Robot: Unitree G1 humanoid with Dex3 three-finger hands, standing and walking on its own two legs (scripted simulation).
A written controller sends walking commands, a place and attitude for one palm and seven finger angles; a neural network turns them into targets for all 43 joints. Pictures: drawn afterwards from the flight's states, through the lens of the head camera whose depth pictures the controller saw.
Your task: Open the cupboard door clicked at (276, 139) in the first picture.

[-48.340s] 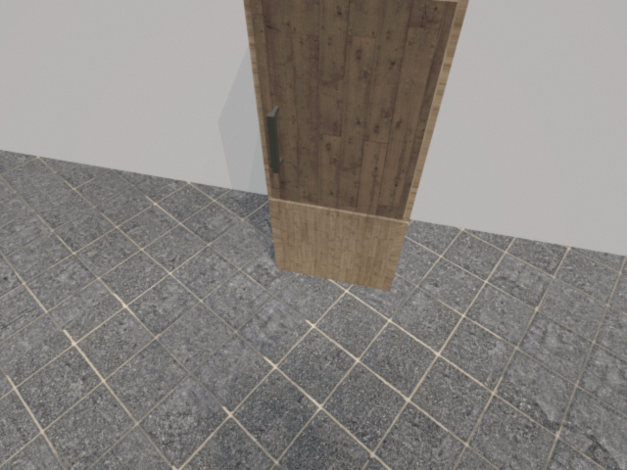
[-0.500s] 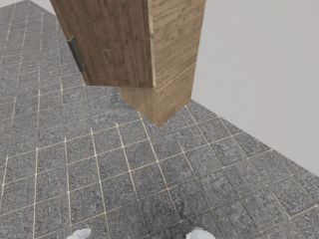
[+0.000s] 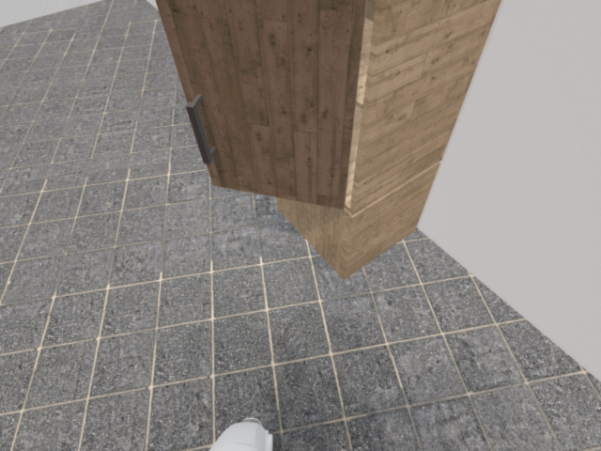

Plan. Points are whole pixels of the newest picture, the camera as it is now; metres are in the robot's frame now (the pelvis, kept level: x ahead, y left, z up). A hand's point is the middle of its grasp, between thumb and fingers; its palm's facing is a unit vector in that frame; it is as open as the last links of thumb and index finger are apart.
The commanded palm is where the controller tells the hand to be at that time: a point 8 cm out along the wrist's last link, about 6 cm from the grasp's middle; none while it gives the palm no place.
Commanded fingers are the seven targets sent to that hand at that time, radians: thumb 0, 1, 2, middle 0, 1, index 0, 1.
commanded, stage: take the last steps up to it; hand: left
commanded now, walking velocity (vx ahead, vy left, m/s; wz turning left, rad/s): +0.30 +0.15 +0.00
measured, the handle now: (203, 130) +0.81 +0.36 -0.11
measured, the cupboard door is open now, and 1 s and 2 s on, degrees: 39 39 39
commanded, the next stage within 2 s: come to a stop and stand still in 0.38 s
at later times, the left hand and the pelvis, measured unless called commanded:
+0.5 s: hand (186, 326) +0.32 +0.26 -0.16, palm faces -0.05 -0.97 -0.23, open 7.3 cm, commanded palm none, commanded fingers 0.00 0.90 0.90 -0.20 -0.30 -0.20 -0.30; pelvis +0.18 +0.08 -0.01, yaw -2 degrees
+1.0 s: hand (143, 350) +0.28 +0.34 -0.20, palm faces +0.02 -0.98 -0.21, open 7.3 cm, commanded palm none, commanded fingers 0.00 0.90 0.90 -0.20 -0.30 -0.20 -0.30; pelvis +0.21 +0.14 -0.02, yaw -2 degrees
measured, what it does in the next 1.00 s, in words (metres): walks ahead: left foot, then right foot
